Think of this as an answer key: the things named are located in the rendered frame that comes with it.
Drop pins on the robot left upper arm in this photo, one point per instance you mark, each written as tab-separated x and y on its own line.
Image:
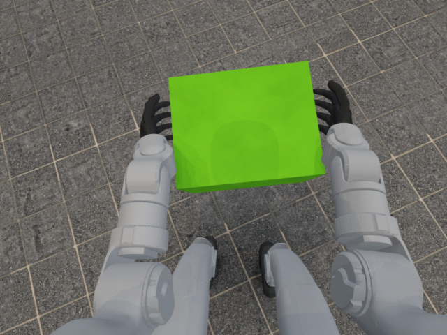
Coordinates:
132	298

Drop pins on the robot left forearm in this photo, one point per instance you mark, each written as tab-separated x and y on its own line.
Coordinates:
141	229

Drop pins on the right robot hand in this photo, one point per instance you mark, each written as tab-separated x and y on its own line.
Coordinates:
339	108

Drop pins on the robot left foot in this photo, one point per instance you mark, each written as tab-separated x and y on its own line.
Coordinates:
214	244

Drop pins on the carton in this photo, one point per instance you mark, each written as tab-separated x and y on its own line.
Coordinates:
245	128

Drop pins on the robot right upper arm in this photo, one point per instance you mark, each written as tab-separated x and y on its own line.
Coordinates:
383	294

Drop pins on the left robot hand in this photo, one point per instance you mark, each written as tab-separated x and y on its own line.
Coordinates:
149	119

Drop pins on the robot right forearm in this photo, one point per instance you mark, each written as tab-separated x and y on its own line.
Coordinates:
363	218

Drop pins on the left robot shin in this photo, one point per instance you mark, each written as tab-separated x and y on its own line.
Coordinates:
200	240

